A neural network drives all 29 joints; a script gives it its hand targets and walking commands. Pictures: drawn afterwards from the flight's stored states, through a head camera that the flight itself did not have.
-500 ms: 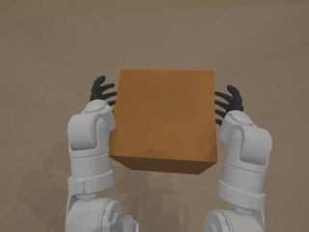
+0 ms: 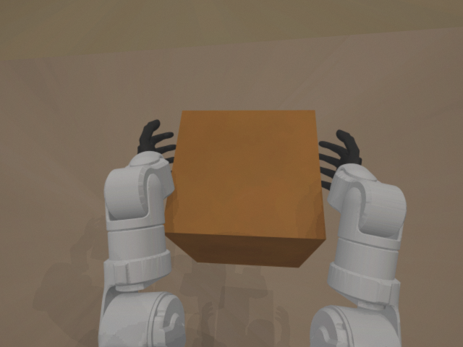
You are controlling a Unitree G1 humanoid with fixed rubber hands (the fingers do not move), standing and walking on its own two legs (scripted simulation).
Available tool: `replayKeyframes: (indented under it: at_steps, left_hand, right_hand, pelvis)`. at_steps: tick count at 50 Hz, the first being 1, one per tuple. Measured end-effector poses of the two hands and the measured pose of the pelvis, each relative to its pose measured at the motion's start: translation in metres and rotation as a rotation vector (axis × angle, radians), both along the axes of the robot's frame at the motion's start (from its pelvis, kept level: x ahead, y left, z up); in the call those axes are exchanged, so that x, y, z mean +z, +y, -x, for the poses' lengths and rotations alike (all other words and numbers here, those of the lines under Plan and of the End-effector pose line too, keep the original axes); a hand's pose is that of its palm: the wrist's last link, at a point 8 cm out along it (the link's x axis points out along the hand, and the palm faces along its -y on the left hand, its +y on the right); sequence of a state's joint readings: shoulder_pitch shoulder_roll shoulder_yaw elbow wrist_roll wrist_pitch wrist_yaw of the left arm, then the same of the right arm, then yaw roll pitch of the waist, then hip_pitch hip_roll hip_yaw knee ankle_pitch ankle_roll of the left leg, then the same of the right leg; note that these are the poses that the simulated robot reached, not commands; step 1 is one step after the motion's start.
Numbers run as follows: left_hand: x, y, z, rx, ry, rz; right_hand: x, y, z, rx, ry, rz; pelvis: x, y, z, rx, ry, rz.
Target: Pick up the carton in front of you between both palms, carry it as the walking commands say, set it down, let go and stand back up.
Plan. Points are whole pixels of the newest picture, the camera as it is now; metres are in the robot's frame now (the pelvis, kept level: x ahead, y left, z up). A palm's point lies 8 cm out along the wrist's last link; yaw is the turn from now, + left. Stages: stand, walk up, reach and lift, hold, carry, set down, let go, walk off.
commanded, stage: carry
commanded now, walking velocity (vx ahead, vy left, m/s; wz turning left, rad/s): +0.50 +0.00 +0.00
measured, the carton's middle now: (247, 198) +0.37 +0.02 +0.07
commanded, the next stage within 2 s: none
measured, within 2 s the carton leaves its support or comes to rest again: neither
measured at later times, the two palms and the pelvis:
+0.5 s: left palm (209, 56) +0.69 +0.13 +0.19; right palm (340, 72) +0.64 -0.16 +0.19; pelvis +0.32 +0.04 +0.05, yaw -2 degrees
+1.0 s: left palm out of the picture +0.96 +0.14 +0.27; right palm out of the picture +0.99 -0.14 +0.25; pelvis +0.62 -0.02 +0.11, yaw +1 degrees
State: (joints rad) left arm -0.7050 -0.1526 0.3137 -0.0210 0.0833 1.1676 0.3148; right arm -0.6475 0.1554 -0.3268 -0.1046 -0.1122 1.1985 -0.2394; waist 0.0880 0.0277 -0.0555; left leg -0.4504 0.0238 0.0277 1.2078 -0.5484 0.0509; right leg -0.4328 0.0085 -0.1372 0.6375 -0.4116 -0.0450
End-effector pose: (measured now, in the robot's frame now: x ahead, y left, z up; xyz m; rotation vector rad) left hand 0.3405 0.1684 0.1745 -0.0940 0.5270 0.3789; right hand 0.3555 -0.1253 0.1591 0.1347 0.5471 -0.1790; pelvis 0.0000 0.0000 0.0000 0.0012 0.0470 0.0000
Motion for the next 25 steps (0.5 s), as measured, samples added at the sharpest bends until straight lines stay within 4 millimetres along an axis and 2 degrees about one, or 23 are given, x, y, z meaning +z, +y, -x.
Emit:
replayKeyframes:
  at_steps: [4, 8, 12, 18, 22, 25]
  left_hand:
    - [0.004, 0.003, -0.039, 0.017, 0.037, 0.017]
    - [0.016, 0.0, -0.09, 0.002, -0.003, 0.013]
    - [0.02, -0.005, -0.149, -0.028, -0.007, -0.006]
    - [0.009, -0.018, -0.256, -0.106, -0.007, -0.008]
    - [0.005, -0.032, -0.316, -0.156, 0.05, -0.01]
    - [0.015, -0.035, -0.351, -0.154, 0.062, 0.002]
  right_hand:
    - [0.003, 0.004, -0.044, 0.01, 0.038, -0.031]
    - [0.014, 0.001, -0.09, -0.005, 0.002, -0.023]
    - [0.015, -0.005, -0.139, -0.032, 0.004, -0.016]
    - [0.012, -0.016, -0.213, -0.133, 0.01, 0.021]
    - [0.015, -0.028, -0.249, -0.221, 0.065, 0.031]
    - [0.026, -0.031, -0.282, -0.24, 0.071, 0.014]
  pelvis:
    - [0.014, -0.006, -0.042, 0.006, 0.008, -0.018]
    - [0.021, -0.005, -0.088, 0.001, 0.01, -0.017]
    - [0.021, 0.001, -0.142, -0.014, 0.011, -0.019]
    - [0.014, 0.022, -0.237, -0.034, -0.021, -0.042]
    - [0.033, 0.034, -0.284, -0.035, -0.023, -0.025]
    - [0.049, 0.037, -0.316, -0.042, -0.01, -0.021]
